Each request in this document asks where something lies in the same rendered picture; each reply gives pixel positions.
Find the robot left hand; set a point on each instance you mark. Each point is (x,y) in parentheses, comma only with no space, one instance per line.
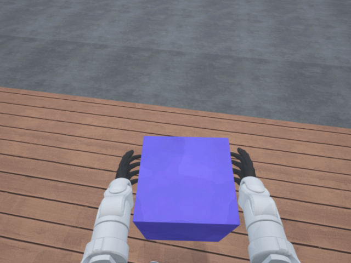
(125,167)

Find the robot left forearm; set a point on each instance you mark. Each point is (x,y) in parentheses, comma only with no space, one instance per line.
(110,232)

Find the robot right forearm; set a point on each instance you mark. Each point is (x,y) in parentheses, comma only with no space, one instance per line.
(268,242)

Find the robot right hand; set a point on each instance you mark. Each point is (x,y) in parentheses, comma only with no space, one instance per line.
(245,165)

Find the carton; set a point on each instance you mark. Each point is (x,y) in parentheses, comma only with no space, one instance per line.
(186,189)

